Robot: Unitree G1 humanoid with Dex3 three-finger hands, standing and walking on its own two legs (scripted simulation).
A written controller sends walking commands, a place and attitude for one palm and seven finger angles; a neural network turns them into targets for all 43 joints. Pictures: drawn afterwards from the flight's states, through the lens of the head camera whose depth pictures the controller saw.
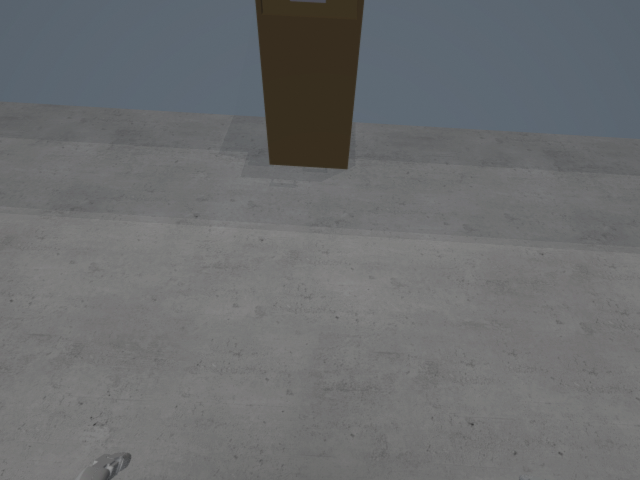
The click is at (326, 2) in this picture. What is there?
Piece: drawer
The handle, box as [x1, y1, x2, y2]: [290, 0, 325, 2]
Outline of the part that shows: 290,0 325,2 325,0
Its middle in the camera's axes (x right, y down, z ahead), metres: -0.05 -0.88 +1.38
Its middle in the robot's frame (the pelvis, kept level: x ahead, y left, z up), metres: +1.63 +0.13 +0.03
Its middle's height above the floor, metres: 0.80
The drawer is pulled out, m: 0.00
